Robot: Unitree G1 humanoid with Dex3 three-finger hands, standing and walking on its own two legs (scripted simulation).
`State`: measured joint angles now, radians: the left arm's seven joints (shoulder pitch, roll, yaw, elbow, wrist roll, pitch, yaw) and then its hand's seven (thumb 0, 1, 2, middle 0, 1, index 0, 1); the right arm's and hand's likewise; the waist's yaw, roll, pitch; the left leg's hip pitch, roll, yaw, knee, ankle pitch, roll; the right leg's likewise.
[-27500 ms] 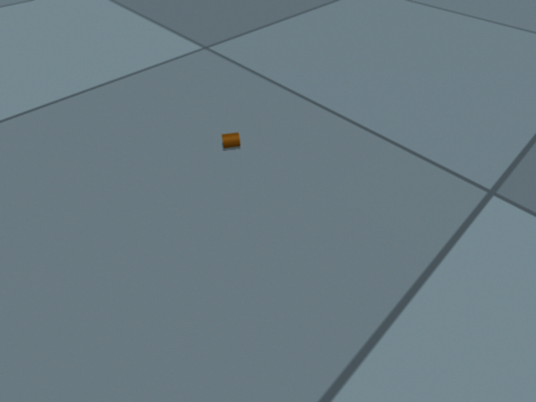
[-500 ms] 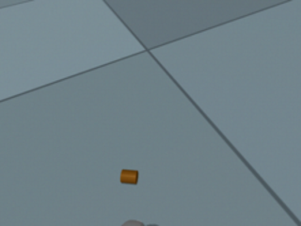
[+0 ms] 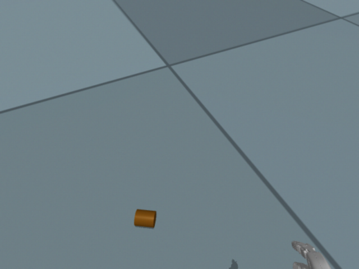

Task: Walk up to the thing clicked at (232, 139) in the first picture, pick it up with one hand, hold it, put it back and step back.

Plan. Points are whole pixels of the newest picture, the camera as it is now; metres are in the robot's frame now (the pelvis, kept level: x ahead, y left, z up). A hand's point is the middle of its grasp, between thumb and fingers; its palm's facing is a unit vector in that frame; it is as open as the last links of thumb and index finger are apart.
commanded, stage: walk up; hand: left
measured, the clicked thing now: (145, 218) +0.45 +0.21 -0.72
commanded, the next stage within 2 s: none
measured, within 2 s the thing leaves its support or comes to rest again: neither
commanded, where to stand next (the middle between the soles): +0.06 -0.02 m, yaw -2 degrees
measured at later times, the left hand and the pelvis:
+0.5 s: hand out of the picture +0.10 +0.25 -0.13, palm faces -0.06 -0.93 -0.35, open 7.3 cm; pelvis -0.01 +0.00 +0.02, yaw -1 degrees
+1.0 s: hand out of the picture +0.10 +0.24 -0.12, palm faces -0.04 -0.90 -0.42, open 7.3 cm; pelvis +0.05 -0.02 +0.02, yaw -2 degrees
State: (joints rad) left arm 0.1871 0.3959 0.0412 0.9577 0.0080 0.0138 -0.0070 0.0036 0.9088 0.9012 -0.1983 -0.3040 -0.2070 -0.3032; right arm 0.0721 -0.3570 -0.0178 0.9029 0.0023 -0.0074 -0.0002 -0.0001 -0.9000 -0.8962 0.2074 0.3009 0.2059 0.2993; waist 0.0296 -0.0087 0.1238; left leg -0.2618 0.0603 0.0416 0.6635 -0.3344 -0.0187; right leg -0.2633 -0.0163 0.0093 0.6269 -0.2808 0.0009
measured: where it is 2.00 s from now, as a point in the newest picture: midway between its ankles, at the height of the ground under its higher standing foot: outside the picture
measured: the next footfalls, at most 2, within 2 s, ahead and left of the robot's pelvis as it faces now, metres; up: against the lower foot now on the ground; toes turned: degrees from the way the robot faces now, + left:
left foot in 1.18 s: +0.16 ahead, +0.12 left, +0.00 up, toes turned -2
right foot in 1.50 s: +0.00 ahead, -0.13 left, +0.00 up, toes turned -2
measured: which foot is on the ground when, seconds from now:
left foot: down 0.00-0.84, up 0.86-1.00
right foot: down 0.00-1.00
